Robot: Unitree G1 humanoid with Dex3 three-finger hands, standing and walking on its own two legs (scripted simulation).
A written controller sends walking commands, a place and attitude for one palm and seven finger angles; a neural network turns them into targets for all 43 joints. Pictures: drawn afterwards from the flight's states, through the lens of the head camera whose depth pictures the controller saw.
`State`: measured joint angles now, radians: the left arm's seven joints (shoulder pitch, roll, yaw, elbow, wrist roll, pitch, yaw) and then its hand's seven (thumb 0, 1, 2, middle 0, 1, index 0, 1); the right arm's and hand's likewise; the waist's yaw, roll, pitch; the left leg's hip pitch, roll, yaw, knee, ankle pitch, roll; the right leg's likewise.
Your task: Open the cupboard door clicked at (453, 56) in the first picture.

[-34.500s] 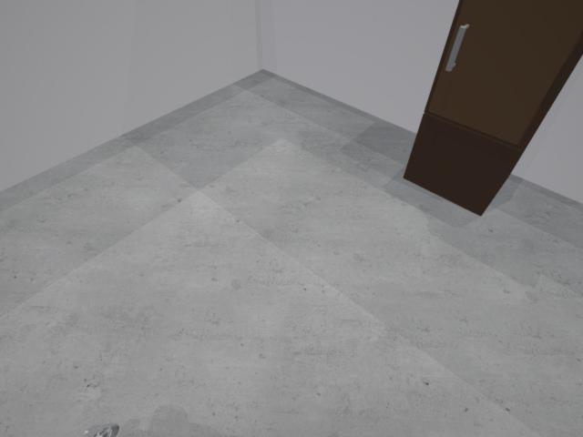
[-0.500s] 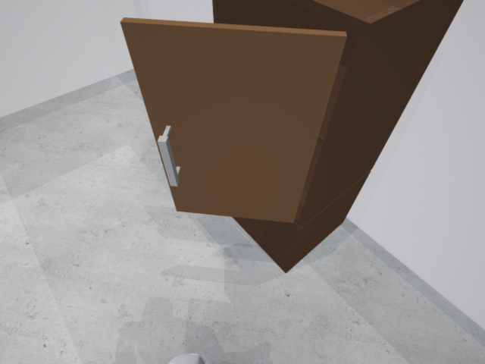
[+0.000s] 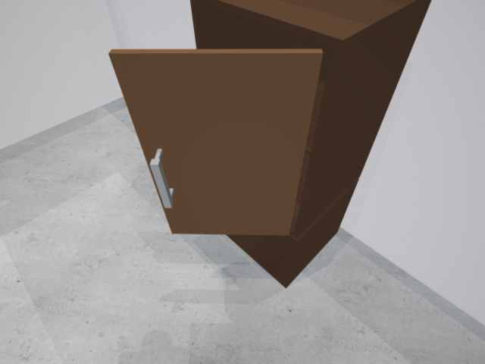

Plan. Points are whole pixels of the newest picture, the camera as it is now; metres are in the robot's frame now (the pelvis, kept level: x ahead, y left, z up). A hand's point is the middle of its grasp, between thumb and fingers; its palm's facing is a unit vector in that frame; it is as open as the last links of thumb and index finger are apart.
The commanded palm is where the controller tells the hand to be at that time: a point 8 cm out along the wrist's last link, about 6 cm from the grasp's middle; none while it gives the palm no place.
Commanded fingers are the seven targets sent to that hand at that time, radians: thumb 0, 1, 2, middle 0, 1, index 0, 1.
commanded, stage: come to a stop and stand still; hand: left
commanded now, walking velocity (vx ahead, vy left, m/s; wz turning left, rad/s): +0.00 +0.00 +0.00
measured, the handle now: (164, 179) +0.54 +0.22 -0.05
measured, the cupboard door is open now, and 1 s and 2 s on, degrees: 44 44 44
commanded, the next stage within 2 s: look again from close up in 0.74 s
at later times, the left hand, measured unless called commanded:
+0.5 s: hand out of the picture +0.03 +0.19 -0.17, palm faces +0.00 -0.98 -0.21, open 7.3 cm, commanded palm none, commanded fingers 0.00 0.90 0.90 -0.20 -0.30 -0.20 -0.30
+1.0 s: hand out of the picture +0.05 +0.20 -0.17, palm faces +0.02 -0.98 -0.21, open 7.4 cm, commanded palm none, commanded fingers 0.00 0.90 0.90 -0.20 -0.30 -0.20 -0.30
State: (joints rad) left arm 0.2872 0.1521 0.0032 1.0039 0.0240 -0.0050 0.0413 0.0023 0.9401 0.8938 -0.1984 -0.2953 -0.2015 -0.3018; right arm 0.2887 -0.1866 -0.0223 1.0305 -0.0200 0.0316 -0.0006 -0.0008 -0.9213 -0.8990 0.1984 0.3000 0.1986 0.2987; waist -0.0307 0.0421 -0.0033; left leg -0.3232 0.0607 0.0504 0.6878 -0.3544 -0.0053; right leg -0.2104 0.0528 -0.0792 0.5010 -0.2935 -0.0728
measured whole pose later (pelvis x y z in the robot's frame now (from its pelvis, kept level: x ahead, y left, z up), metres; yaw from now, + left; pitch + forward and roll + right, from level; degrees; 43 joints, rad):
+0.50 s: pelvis +0.02 +0.01 +0.00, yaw +0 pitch +0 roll +1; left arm 0.28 0.16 -0.01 1.08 0.01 -0.02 0.04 0.00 0.91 0.89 -0.20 -0.30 -0.20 -0.30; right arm 0.28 -0.16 0.02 1.12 -0.01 -0.02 -0.02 0.01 -0.92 -0.90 0.20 0.30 0.20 0.30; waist -0.01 0.01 0.03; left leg -0.16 0.01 0.08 0.46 -0.29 0.01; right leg -0.16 0.02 -0.06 0.47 -0.31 -0.05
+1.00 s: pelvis +0.03 +0.01 +0.01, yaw +0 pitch +0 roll +0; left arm 0.26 0.19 0.00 1.09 0.01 -0.02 0.03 0.00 0.91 0.89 -0.20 -0.30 -0.20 -0.30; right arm 0.21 -0.17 0.02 1.13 -0.01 -0.02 -0.03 0.00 -0.91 -0.90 0.20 0.30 0.20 0.30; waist 0.01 -0.02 0.02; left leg -0.13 0.00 0.07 0.43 -0.29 0.01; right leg -0.12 0.02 -0.06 0.44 -0.31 -0.04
